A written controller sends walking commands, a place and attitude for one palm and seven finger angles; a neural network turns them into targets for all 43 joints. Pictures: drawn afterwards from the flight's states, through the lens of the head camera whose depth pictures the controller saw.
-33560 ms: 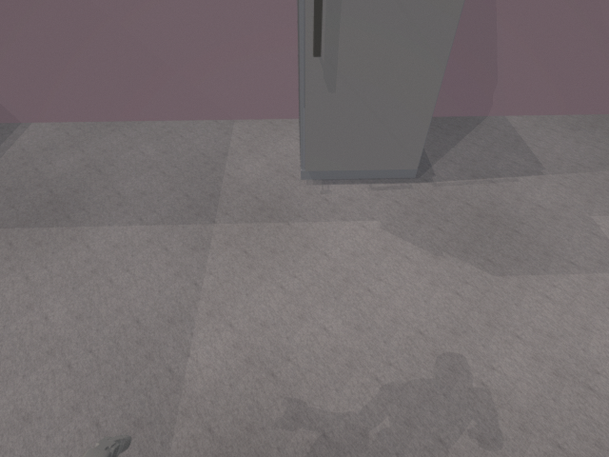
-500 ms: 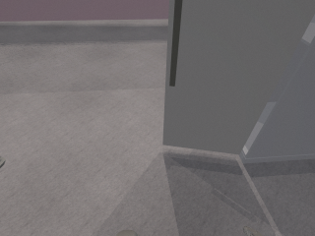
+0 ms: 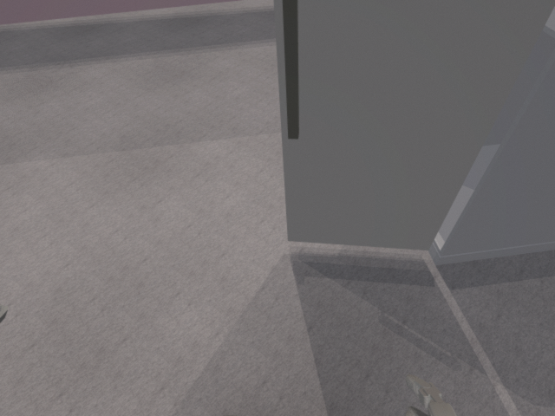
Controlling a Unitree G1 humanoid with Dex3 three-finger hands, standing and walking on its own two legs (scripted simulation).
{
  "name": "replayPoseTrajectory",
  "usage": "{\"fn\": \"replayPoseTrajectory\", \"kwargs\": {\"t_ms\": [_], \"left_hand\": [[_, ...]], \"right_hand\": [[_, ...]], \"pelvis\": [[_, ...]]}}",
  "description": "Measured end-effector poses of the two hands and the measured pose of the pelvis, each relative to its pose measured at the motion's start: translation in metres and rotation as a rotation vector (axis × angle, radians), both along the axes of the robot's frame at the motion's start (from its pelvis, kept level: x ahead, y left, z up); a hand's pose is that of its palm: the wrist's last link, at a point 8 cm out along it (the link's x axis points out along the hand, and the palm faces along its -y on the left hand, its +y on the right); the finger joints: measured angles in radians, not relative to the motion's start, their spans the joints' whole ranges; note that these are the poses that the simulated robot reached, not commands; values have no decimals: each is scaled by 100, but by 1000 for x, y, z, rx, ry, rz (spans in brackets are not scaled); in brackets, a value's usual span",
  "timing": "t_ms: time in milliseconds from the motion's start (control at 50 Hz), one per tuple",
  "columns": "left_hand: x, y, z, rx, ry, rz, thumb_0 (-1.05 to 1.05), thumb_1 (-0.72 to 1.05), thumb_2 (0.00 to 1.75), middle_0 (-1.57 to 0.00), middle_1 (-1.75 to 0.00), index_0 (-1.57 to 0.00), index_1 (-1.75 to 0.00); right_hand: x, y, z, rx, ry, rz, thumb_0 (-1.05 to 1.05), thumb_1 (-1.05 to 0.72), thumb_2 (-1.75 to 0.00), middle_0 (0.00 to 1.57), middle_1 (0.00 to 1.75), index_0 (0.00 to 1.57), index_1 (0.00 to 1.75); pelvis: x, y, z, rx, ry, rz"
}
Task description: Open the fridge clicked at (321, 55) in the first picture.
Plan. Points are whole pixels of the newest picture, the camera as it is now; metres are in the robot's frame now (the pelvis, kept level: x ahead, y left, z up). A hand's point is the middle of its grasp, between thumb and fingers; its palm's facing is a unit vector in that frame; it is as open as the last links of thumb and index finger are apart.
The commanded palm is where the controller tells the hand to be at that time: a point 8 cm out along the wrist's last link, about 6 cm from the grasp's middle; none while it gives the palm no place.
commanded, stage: stop stepping back and stand still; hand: left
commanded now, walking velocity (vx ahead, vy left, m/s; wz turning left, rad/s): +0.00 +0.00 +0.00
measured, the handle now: (292, 41) +0.83 +0.02 +0.15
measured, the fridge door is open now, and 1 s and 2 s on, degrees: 76 76 76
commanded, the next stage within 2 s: let the arm hang, fingers relaxed in 0.34 s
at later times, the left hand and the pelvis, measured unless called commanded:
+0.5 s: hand (46, 312) +0.21 +0.29 +0.10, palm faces +0.35 -0.77 -0.53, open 7.4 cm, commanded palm none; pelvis +0.01 +0.01 +0.00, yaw +1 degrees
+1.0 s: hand out of the picture -0.04 +0.25 -0.17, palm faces +0.01 -0.97 -0.26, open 7.2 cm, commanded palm none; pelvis -0.03 +0.05 +0.00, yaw +2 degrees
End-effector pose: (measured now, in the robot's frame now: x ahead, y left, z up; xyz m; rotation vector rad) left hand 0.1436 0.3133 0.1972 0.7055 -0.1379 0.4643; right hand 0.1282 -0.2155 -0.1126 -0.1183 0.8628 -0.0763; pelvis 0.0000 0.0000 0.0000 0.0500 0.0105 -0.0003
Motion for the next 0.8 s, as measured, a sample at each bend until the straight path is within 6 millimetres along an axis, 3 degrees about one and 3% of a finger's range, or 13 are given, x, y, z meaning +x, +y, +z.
{"fn": "replayPoseTrajectory", "kwargs": {"t_ms": [60,140,240,340,380,440,480,540,600,660,700,800], "left_hand": [[8,8,-33,-123,39,71,1,89,90,-21,-31,-21,-30],[27,-9,-53,-254,-37,2,2,89,90,-20,-31,-21,-30],[40,-34,-18,-158,-146,-182,2,89,90,-21,-31,-21,-30],[35,-24,20,31,-151,-199,1,89,90,-21,-31,-22,-30],[33,-13,18,31,-119,-156,1,89,90,-21,-31,-21,-30],[28,2,-3,-41,-49,-74,1,89,90,-21,-31,-21,-30],[31,12,-41,-120,66,-42,0,89,90,-20,-31,-21,-30],[30,15,-134,-316,393,20,0,90,90,-19,-30,-20,-30],[3,-7,-228,-498,730,53,0,91,90,-19,-30,-20,-30],[-42,-46,-298,-650,1007,48,1,91,90,-19,-30,-19,-30],[-76,-72,-329,-741,1154,43,1,91,90,-19,-30,-20,-30],[-119,-60,-346,-802,1227,154,-4,102,90,-21,-31,-21,-30]], "right_hand": [[5,-12,2,-57,5,5,1,-90,-90,20,30,20,30],[22,-24,13,-144,-28,7,2,-90,-90,20,30,20,30],[50,-26,42,-167,-151,-7,2,-91,-90,20,30,20,30],[66,-18,49,-109,-213,-18,1,-91,-90,20,30,20,30],[66,-15,46,-86,-208,-27,1,-91,-90,20,30,20,30],[60,-11,40,-72,-185,-35,1,-91,-90,20,30,20,30],[54,-8,30,-56,-162,6,1,-91,-90,20,30,20,30],[42,-8,9,-58,-73,55,1,-90,-90,20,30,20,30],[18,-7,-4,-74,21,52,1,-91,-90,20,30,20,30],[-16,-4,-8,-98,130,39,1,-91,-90,20,30,20,30],[-43,-2,-9,-115,216,30,1,-91,-90,20,30,20,30],[-107,4,-11,-138,434,14,1,-91,-90,20,30,20,30]], "pelvis": [[6,1,0,-11,-9,8],[12,5,-8,-32,-32,20],[14,1,-6,-29,-23,9],[15,0,-3,-55,5,4],[16,2,-2,-54,9,-6],[16,6,-1,-54,8,-16],[12,11,-3,-55,12,4],[4,19,-8,-59,11,25],[-4,24,-11,-57,2,29],[-10,25,-11,-52,-12,29],[-14,26,-9,-55,-18,30],[-23,27,-4,-72,-13,45]]}}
